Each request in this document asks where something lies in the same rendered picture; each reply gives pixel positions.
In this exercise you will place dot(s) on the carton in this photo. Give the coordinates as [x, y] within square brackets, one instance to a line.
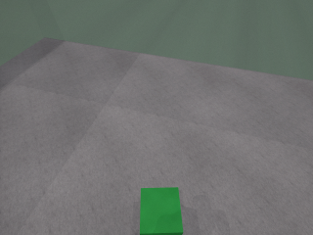
[160, 211]

